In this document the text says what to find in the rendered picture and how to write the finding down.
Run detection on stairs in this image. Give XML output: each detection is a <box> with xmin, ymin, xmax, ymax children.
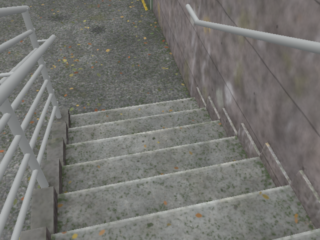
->
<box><xmin>51</xmin><ymin>97</ymin><xmax>320</xmax><ymax>240</ymax></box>

